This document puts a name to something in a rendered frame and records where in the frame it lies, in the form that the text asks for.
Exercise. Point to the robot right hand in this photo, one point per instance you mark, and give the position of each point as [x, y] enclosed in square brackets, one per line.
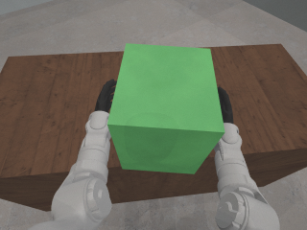
[226, 107]

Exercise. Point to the robot right forearm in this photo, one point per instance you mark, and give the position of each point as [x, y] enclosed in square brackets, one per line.
[231, 167]

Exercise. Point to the robot right upper arm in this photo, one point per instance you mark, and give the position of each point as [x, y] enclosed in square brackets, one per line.
[237, 211]

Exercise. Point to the robot left upper arm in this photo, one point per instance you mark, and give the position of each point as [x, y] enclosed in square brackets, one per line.
[81, 205]

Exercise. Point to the robot left hand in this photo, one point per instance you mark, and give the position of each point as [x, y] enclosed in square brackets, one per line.
[104, 100]

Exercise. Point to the robot left forearm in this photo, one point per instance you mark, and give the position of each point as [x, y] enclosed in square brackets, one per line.
[94, 151]

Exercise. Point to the carton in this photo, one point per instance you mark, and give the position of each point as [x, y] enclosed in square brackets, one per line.
[165, 114]

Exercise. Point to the pedestal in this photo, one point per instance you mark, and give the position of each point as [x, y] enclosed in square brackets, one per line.
[46, 101]

